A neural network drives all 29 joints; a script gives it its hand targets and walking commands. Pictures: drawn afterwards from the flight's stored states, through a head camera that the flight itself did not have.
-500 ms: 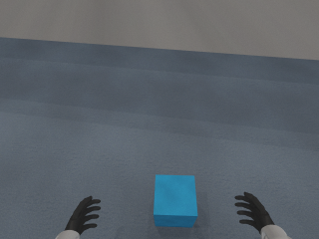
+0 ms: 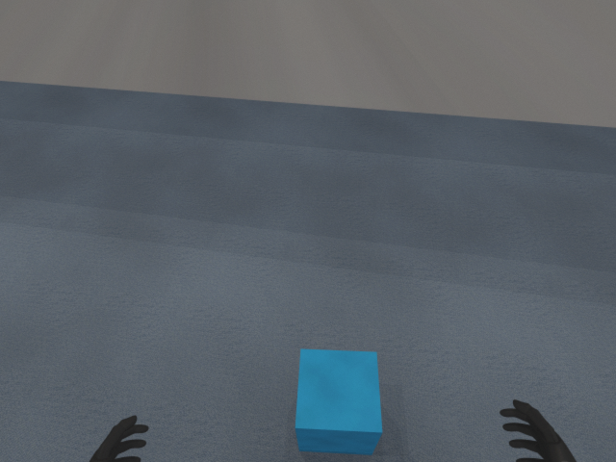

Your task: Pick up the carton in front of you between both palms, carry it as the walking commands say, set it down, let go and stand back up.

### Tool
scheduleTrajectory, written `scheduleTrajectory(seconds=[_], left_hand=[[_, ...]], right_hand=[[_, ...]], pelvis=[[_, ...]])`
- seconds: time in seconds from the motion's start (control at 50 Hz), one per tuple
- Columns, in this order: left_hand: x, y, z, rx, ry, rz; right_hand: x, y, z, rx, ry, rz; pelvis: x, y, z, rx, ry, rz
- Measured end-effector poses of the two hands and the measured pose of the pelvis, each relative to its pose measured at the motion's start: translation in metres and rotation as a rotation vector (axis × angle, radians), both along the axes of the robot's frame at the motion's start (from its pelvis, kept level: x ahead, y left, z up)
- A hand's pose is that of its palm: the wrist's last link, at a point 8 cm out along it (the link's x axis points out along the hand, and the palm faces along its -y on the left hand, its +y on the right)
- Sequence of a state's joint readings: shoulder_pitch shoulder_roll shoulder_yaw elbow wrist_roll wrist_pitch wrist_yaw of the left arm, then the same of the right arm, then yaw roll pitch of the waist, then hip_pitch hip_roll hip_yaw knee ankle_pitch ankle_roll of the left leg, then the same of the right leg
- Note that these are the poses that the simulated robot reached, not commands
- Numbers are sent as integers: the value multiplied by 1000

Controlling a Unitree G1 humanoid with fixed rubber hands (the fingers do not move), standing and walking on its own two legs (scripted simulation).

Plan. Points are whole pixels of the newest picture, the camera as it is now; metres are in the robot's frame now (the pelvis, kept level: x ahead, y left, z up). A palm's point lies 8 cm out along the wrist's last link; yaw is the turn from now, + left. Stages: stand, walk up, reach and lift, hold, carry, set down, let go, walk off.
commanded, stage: stand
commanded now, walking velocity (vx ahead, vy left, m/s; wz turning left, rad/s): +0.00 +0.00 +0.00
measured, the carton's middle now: (336, 403) +0.39 -0.04 -0.65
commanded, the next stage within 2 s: none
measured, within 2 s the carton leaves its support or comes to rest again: neither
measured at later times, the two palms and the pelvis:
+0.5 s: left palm out of the picture +0.11 +0.29 -0.09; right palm out of the picture +0.12 -0.29 -0.09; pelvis +0.00 +0.00 +0.00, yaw +0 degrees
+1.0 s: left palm out of the picture +0.08 +0.30 -0.09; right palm out of the picture +0.08 -0.30 -0.09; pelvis -0.02 +0.00 +0.01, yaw +0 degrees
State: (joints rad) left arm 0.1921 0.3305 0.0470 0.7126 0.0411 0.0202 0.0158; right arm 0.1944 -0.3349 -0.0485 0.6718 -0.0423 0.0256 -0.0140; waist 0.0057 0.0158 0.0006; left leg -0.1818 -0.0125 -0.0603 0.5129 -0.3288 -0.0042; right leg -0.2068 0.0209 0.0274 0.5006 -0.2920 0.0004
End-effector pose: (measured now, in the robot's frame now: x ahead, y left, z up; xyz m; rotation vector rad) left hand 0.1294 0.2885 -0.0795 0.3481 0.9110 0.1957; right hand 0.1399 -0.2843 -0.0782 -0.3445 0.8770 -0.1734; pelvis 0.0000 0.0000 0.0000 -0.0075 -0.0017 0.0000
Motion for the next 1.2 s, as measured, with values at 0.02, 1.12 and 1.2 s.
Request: scheduleTrajectory(seconds=[0.02,1.12,1.2], left_hand=[[0,0,0,2,3,1],[-57,18,-12,11,173,50],[-59,19,-13,13,180,51]], right_hand=[[0,0,-1,-1,4,0],[-64,-20,-14,-27,187,-47],[-66,-21,-14,-28,195,-49]], pelvis=[[1,0,0,0,0,1],[-20,0,10,7,-43,0],[-22,0,10,7,-43,0]])
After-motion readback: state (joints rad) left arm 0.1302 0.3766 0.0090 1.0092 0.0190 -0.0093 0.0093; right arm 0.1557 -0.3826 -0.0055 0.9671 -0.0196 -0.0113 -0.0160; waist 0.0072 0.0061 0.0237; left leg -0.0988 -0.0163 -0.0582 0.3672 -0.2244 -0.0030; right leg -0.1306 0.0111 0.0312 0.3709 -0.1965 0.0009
